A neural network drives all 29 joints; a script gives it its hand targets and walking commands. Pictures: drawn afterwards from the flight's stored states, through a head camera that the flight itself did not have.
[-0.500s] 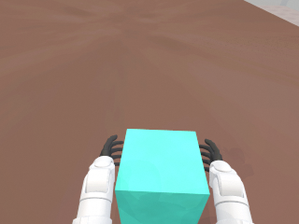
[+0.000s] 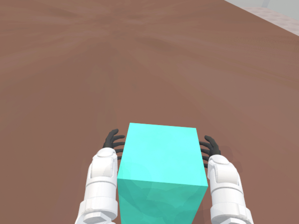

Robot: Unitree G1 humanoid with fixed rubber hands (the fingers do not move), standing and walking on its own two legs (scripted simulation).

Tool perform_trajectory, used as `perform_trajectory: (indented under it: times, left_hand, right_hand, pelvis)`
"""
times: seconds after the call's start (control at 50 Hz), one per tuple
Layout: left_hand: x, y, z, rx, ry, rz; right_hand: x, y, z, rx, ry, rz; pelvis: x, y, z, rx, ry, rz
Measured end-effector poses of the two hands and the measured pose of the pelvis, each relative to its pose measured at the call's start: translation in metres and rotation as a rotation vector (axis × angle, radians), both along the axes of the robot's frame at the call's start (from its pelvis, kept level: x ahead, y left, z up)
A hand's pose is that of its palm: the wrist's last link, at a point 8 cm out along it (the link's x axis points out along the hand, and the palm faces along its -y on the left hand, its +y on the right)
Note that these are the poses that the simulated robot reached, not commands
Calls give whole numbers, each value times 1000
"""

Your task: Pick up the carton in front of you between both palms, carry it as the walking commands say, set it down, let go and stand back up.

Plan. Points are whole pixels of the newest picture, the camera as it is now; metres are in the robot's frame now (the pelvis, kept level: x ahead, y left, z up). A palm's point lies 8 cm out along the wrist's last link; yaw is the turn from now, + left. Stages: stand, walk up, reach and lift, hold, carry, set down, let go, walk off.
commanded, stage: set down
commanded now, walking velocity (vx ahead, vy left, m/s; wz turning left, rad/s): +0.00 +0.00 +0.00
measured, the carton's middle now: (158, 176) +0.30 +0.00 -0.05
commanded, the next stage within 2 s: none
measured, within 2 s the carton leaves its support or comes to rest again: neither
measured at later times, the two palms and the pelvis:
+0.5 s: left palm (116, 177) +0.34 +0.16 -0.16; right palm (195, 179) +0.36 -0.14 -0.16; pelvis -0.03 -0.03 -0.09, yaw +1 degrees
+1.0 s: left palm (118, 187) +0.38 +0.17 -0.31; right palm (185, 184) +0.41 -0.13 -0.31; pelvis -0.06 -0.02 -0.22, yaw -1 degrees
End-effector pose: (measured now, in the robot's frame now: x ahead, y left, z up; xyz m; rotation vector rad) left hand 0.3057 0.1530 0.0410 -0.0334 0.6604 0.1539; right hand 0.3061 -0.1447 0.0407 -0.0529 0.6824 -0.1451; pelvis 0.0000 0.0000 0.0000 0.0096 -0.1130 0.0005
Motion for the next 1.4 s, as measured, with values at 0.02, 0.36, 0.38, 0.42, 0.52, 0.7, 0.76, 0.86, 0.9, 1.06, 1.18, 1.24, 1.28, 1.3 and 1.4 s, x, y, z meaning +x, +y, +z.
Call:
perform_trajectory:
  times: [0.02, 0.36, 0.38, 0.42, 0.52, 0.7, 0.76, 0.86, 0.9, 1.06, 1.18, 1.24, 1.28, 1.3, 1.4]
  left_hand:
    - [3, 0, -4, -4, 5, 5]
    - [22, 2, -162, 19, 16, 34]
    - [24, 2, -171, 16, 8, 35]
    - [29, 3, -185, 10, -11, 38]
    - [41, 4, -208, -4, -46, 50]
    - [56, 10, -252, -10, -17, 70]
    - [59, 11, -271, -6, -8, 72]
    - [65, 13, -305, -4, -3, 77]
    - [67, 13, -319, -2, -1, 81]
    - [75, 13, -372, 0, 5, 94]
    - [80, 15, -410, 4, 14, 106]
    - [83, 16, -428, 8, 20, 112]
    - [84, 17, -440, 11, 25, 115]
    - [85, 18, -446, 12, 27, 117]
    - [89, 20, -476, 19, 39, 124]
  right_hand:
    - [4, 0, -4, 3, 5, 0]
    - [37, 2, -161, 13, 16, 39]
    - [38, 2, -170, 20, 8, 35]
    - [42, 2, -184, 35, -9, 23]
    - [55, 3, -208, 60, -45, 10]
    - [74, 9, -252, 50, -16, 30]
    - [80, 11, -270, 43, -8, 41]
    - [89, 13, -302, 33, -4, 55]
    - [93, 13, -315, 31, -3, 60]
    - [107, 14, -367, 26, 2, 78]
    - [117, 16, -405, 29, 11, 94]
    - [121, 18, -424, 29, 17, 104]
    - [124, 19, -437, 28, 22, 111]
    - [126, 19, -444, 28, 24, 114]
    - [132, 22, -476, 25, 35, 130]
  pelvis:
    - [0, -1, -1, 0, 10, 1]
    - [-18, -25, -48, -24, 502, 27]
    - [-20, -26, -54, -24, 535, 26]
    - [-23, -28, -66, -25, 595, 22]
    - [-30, -28, -95, -26, 692, 14]
    - [-42, -24, -142, -30, 779, 12]
    - [-45, -22, -158, -33, 809, 12]
    - [-51, -18, -185, -38, 852, 9]
    - [-53, -17, -196, -39, 866, 8]
    - [-62, -15, -237, -42, 906, 0]
    - [-67, -17, -264, -39, 925, -6]
    - [-70, -18, -277, -35, 933, -8]
    - [-72, -19, -286, -33, 937, -9]
    - [-73, -20, -290, -32, 939, -10]
    - [-78, -22, -311, -25, 945, -13]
